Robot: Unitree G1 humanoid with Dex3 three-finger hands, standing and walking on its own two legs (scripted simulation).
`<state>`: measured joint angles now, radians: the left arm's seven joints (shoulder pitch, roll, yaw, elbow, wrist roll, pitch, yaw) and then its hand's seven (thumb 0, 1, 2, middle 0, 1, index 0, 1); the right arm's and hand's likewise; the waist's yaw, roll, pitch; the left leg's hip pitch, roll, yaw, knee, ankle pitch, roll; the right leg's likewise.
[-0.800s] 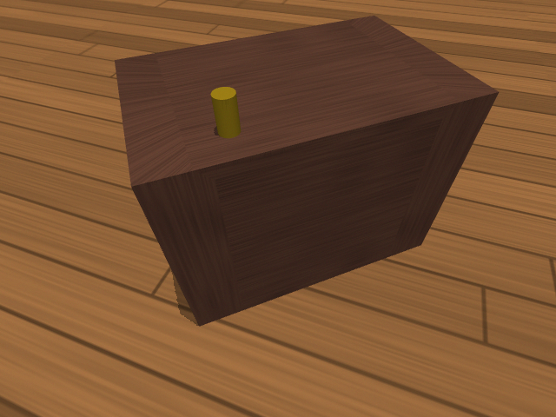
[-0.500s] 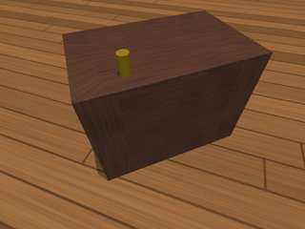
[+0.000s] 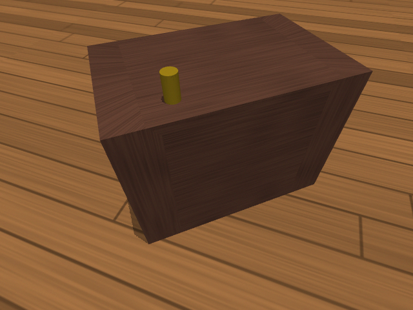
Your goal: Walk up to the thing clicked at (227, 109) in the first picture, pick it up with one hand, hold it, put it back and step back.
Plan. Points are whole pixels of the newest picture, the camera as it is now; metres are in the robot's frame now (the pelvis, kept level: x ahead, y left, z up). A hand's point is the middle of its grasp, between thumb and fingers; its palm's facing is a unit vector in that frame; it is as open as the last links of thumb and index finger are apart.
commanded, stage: stand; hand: right
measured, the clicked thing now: (170, 86) +0.78 +0.13 +0.02
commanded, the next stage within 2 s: walk up in 0.32 s
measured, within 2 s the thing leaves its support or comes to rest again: neither
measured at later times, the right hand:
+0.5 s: hand out of the picture +0.10 -0.25 -0.15, palm faces -0.13 +0.93 -0.35, open 7.4 cm
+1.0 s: hand (260, 278) +0.23 -0.10 -0.16, palm faces -0.25 +0.92 -0.32, open 7.4 cm
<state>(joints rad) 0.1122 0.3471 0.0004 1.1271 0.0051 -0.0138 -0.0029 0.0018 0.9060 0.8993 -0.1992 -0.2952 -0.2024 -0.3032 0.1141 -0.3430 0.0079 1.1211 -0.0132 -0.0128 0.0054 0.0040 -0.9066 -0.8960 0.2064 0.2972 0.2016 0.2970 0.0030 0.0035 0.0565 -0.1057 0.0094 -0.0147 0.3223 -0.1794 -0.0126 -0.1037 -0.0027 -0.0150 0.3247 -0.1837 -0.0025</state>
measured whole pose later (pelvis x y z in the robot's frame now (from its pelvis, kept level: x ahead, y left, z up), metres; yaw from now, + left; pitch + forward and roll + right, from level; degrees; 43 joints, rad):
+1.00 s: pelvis +0.16 +0.14 -0.02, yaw +15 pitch -3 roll +1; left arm 0.25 0.41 0.06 0.89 0.01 -0.05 -0.04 0.00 0.91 0.90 -0.20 -0.30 -0.20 -0.30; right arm 0.38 -0.37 -0.06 0.84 -0.02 -0.03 0.06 0.00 -0.90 -0.90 0.21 0.30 0.21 0.30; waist -0.04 -0.01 0.09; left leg -0.19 -0.03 0.00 0.56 -0.32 0.03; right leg -0.45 -0.07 -0.04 0.78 -0.34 -0.03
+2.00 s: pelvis +0.24 +0.18 -0.02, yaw +21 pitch -3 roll -1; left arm 0.15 0.38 0.01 1.04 0.00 -0.02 -0.01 0.00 0.90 0.90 -0.20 -0.30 -0.20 -0.30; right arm 0.11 -0.36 0.00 1.03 -0.01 0.00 0.03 0.01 -0.91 -0.90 0.21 0.30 0.20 0.30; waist 0.01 0.02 0.08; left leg -0.31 0.01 -0.03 0.55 -0.19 -0.01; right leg -0.18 -0.05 -0.03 0.56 -0.32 0.04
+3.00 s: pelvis +0.27 +0.19 +0.00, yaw +21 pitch -2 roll +0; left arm 0.12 0.35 0.01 1.15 0.01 -0.01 -0.01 0.00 0.91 0.90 -0.20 -0.30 -0.20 -0.30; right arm 0.08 -0.35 0.00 1.15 -0.01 -0.01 0.01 0.00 -0.91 -0.90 0.21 0.30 0.20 0.30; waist 0.00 0.00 0.05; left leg -0.20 0.02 -0.03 0.36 -0.13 -0.02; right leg -0.06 -0.04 -0.04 0.34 -0.24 0.03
